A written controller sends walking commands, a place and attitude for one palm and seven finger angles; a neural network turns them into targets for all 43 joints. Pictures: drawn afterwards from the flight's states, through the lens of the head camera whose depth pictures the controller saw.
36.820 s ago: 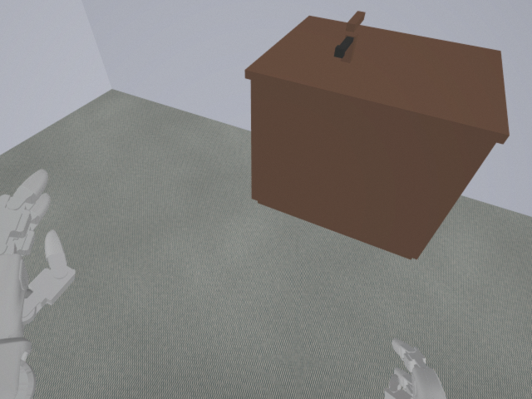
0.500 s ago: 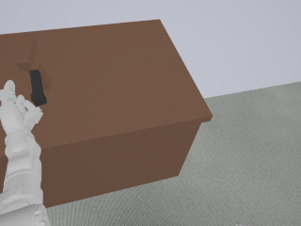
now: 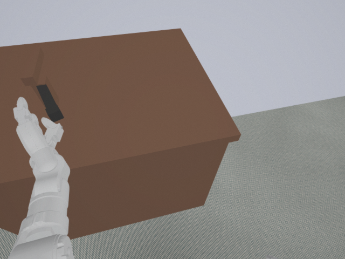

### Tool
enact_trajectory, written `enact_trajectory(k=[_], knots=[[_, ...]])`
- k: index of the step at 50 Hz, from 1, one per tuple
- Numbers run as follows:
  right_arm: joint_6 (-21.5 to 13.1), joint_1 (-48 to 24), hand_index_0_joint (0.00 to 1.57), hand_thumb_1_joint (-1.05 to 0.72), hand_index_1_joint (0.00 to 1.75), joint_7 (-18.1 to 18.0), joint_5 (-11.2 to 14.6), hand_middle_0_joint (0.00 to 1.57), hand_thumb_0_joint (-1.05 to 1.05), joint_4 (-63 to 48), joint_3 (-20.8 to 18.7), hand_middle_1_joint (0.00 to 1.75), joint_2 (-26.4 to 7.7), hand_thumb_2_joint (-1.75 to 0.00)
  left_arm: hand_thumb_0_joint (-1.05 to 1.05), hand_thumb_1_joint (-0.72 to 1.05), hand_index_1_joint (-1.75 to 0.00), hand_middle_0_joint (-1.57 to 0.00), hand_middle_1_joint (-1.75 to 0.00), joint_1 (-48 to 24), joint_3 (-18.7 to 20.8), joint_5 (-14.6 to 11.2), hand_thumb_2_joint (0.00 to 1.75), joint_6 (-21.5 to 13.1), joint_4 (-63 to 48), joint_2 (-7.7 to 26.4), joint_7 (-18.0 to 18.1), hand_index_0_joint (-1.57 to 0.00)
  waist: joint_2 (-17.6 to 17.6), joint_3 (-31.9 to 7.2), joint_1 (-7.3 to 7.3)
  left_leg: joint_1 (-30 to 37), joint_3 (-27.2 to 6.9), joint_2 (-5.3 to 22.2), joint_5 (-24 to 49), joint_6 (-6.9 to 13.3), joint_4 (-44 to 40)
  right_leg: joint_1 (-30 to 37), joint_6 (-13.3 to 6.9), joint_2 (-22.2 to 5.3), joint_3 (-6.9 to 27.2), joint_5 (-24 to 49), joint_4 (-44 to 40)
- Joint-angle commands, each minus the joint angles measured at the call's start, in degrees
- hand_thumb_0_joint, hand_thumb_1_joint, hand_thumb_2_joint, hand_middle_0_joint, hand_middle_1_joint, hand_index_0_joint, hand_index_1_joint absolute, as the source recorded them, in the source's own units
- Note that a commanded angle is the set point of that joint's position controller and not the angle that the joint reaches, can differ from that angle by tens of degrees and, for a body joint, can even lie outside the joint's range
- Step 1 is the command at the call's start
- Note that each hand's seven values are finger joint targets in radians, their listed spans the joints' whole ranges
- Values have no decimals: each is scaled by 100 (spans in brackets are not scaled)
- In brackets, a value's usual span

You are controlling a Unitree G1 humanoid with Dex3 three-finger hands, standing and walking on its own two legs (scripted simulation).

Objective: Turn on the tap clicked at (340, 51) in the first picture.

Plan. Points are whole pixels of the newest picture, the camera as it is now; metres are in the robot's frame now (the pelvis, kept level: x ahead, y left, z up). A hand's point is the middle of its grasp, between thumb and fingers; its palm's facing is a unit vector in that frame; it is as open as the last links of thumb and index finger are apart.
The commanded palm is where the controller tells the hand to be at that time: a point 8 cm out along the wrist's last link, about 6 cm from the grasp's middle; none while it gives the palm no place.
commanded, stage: push the lever round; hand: left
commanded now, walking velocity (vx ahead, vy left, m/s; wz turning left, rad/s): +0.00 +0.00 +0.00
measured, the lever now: (54, 113) +0.43 +0.31 +0.09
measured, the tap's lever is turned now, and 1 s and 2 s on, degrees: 21 42 72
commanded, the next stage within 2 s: lift the hand up off the lever in 1.74 s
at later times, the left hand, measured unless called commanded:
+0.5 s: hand (81, 118) +0.42 +0.24 +0.09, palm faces +0.73 -0.68 -0.07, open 7.6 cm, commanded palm +0.37 +0.26 +0.08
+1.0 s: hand (97, 108) +0.46 +0.21 +0.08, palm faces +0.79 -0.61 -0.09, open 7.7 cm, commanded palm +0.41 +0.23 +0.08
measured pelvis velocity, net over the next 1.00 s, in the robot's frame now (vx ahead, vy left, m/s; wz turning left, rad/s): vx -0.01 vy -0.02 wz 0.00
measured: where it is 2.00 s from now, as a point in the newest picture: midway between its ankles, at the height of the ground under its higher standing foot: outside the picture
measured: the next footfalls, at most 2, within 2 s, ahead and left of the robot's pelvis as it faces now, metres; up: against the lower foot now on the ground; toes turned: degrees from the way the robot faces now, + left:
none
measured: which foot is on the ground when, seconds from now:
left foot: down 0.00-1.00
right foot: down 0.00-1.00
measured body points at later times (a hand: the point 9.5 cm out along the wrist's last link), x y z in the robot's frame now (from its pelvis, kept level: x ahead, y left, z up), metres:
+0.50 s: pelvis -0.01 -0.01 +0.00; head +0.03 -0.01 +0.45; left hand +0.38 +0.27 +0.09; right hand +0.07 -0.26 -0.13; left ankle +0.00 +0.08 -0.72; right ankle +0.01 -0.07 -0.72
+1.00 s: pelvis -0.01 -0.02 -0.01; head +0.05 -0.03 +0.44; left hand +0.41 +0.24 +0.09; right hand +0.04 -0.29 -0.14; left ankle +0.00 +0.08 -0.72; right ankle +0.01 -0.07 -0.72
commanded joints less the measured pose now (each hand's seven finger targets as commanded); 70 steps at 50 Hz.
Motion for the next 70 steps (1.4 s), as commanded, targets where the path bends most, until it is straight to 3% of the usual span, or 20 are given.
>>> enact_trajectory(k=[1, 5, 8, 15, 18, 19, 23, 28, 29, 32, 35, 38, 39, 40, 42, 49, 50, 54, 63, 70], knots=[[-195, -10, 20, -90, 30, -50, -54, 20, 0, -500, -304, 30, -797, -90, 0, 90, -15, -15, -15, -2595, -378, 219, 90, -468, -1338, 986, 222, -15, 326, -1649, -226, 789, -466, 188, 1560, -345, -482, 676, 232, -217, 573, 1207, -384], [-207, 12, 20, -90, 30, -3, -95, 20, 0, -446, -348, 30, -794, -90, 0, 90, -15, -15, -15, -2659, -421, 311, 90, -495, -1326, 813, 494, -15, 425, -1855, -179, 1007, -528, 220, 1868, -439, -446, 591, 217, -195, 516, 1269, -312], [-188, 9, 20, -90, 30, 10, -120, 20, 0, -422, -347, 30, -808, -90, 0, 90, -15, -15, -15, -2769, -358, 372, 90, -431, -1022, 838, 695, -15, 1, -1735, -205, 675, -478, 191, 1645, -390, -440, 698, 243, -208, 538, 1235, -349], [-146, 8, 20, -90, 30, 58, -180, 20, 0, -355, -347, 30, -744, -90, 0, 90, -15, -15, -15, -3237, -502, 661, 90, -375, -731, 556, 1177, -15, 182, -1674, -255, 678, -526, 198, 1482, -419, -461, 469, 230, -202, 505, 978, -328], [-156, 46, 20, -90, 30, 80, -223, 20, 0, -371, -373, 30, -749, -90, 0, 90, -15, -15, -15, -3182, -245, 679, 90, -374, -546, 708, 1374, -15, -114, -1874, -185, 474, -416, 154, 1474, -341, -399, 759, 254, -213, 562, 1150, -345], [-123, 45, 20, -90, 30, 71, -234, 20, 0, -329, -374, 30, -762, -90, 0, 90, -15, -15, -15, -3243, -121, 743, 90, -380, -568, 899, 1418, -15, 84, -1890, -152, 473, -434, 159, 1486, -360, -400, 754, 240, -220, 569, 1157, -315], [-123, 60, 20, -90, 30, 129, -251, 20, 0, -345, -390, 30, -703, -90, 0, 90, -15, -15, -15, -3416, -371, 833, 90, -391, -543, 557, 1560, -15, 167, -1909, -242, 506, -364, 161, 1564, -332, -333, 698, 249, -227, 586, 1273, -302], [-127, 78, 20, -90, 30, 146, -276, 20, 0, -324, -390, 30, -693, -90, 0, 90, -15, -15, -15, -3646, -314, 840, 90, -369, -280, 522, 1747, -15, -56, -1852, -291, 214, -303, 117, 1203, -237, -334, 787, 299, -264, 655, 1121, -386], [-112, 116, 20, -90, 30, 128, -293, 20, 0, -274, -403, 30, -721, -90, 0, 90, -15, -15, -15, -3575, 33, 875, 90, -356, -145, 865, 1818, -15, -35, -1833, -216, 152, -320, 122, 1193, -236, -343, 827, 285, -261, 646, 1100, -372], [-88, 132, 20, -90, 30, 151, -296, 20, 0, -323, -397, 30, -695, -90, 0, 90, -15, -15, -15, -3672, 26, 931, 90, -325, -59, 890, 1910, -15, -206, -1871, -262, -61, -241, 97, 1058, -150, -301, 994, 339, -319, 748, 1169, -417], [-76, 168, 20, -90, 30, 172, -319, 20, 0, -285, -386, 30, -677, -90, 0, 90, -15, -15, -15, -3892, -67, 1012, 90, -320, 110, 780, 2002, -15, 1, -1769, -329, -39, -251, 105, 999, -150, -312, 828, 324, -314, 718, 1066, -397], [-103, 228, 20, -90, 30, 196, -355, 20, 0, -271, -409, 30, -691, -90, 0, 90, -15, -15, -15, -4006, 52, 1016, 90, -341, 301, 857, 2104, -15, -133, -1923, -355, -181, -211, 89, 929, -105, -207, 876, 367, -331, 795, 1105, -409], [-85, 251, 20, -90, 30, 185, -367, 20, 0, -236, -417, 30, -716, -90, 0, 90, -15, -15, -15, -4017, 286, 1044, 90, -343, 353, 1119, 2149, -15, -52, -1954, -310, -228, -219, 82, 903, -98, -201, 918, 362, -340, 811, 1091, -402], [-73, 289, 20, -90, 30, 200, -360, 20, 0, -260, -406, 30, -690, -90, 0, 90, -15, -15, -15, -4174, 88, 1059, 90, -351, 310, 932, 2145, -15, -12, -1982, -388, -180, -205, 87, 999, -107, -208, 929, 368, -356, 801, 1225, -367], [-68, 326, 20, -90, 30, 210, -370, 20, 0, -246, -414, 30, -709, -90, 0, 90, -15, -15, -15, -4228, 165, 1091, 90, -320, 556, 1006, 2197, -15, -205, -1900, -422, -324, -195, 90, 916, -86, -179, 910, 396, -364, 814, 1210, -383], [-25, 446, 20, -90, 30, 246, -443, 20, 0, -158, -426, 30, -728, -90, 0, 90, -15, -15, -15, -4756, 387, 1225, 90, -283, 843, 1239, 2431, -15, 7, -2005, -496, -376, -221, 87, 870, -63, -108, 745, 391, -358, 789, 1090, -333], [-33, 467, 20, -90, 30, 267, -444, 20, 0, -186, -420, 30, -707, -90, 0, 90, -15, -15, -15, -4823, 201, 1230, 90, -264, 930, 1028, 2454, -15, -74, -1982, -582, -415, -186, 90, 823, -51, -107, 710, 424, -360, 796, 1086, -348], [-19, 572, 20, -90, 30, 311, -494, 20, 0, -130, -432, 30, -729, -90, 0, 90, -15, -15, -15, -4977, 360, 1300, 90, -210, 1116, 1156, 2592, -15, 99, -2151, -551, -409, -218, 95, 973, -75, -60, 694, 401, -349, 755, 1238, -246], [-6, 817, 20, -90, 30, 419, -532, 20, 0, -149, -435, 30, -761, -90, 0, 90, -15, -15, -15, -5149, 523, 1413, 90, -2, 1543, 1318, 2738, -15, -286, -2241, -667, -786, -177, 110, 908, -42, 57, 818, 523, -412, 822, 1607, -215], [27, 1027, 20, -90, 30, 445, -530, 20, 0, -180, -445, 30, -767, -90, 0, 90, -15, -15, -15, -5111, 744, 1435, 90, -13, 1394, 1600, 2680, -15, -14, -2515, -595, -728, -139, 107, 1222, -47, 118, 1047, 536, -425, 855, 2192, -82]])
